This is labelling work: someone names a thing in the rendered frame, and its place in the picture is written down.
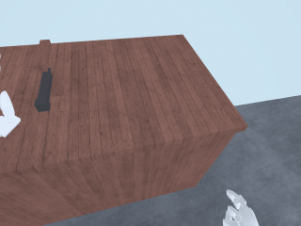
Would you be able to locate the robot left hand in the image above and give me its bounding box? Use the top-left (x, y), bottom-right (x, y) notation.
top-left (0, 55), bottom-right (21, 137)

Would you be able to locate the robot right hand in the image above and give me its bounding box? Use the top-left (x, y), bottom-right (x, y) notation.
top-left (222, 189), bottom-right (259, 226)

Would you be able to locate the counter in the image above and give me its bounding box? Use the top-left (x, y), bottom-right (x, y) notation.
top-left (0, 34), bottom-right (248, 226)

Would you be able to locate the tap lever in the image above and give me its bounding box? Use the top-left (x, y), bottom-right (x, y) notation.
top-left (34, 68), bottom-right (53, 112)

